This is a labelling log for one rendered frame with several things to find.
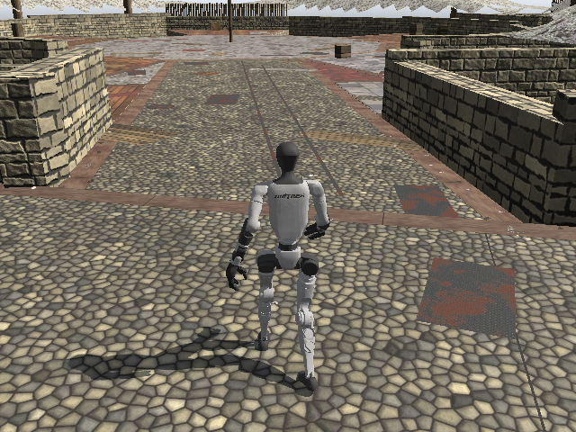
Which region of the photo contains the robot right upper arm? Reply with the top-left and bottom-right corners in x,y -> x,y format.
306,180 -> 329,226

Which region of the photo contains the robot left hand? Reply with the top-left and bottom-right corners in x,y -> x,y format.
226,263 -> 247,291

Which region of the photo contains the robot left upper arm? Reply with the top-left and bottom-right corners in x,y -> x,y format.
246,181 -> 270,233

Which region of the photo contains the humanoid robot head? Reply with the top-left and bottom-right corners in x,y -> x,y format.
273,141 -> 303,185

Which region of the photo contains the left robot forearm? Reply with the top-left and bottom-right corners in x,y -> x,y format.
230,218 -> 253,266

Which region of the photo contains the robot right hand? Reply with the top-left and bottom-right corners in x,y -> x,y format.
304,222 -> 325,239

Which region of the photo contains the right robot forearm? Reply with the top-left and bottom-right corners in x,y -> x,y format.
316,213 -> 330,233

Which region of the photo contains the right robot foot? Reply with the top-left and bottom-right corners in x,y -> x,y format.
298,371 -> 319,392

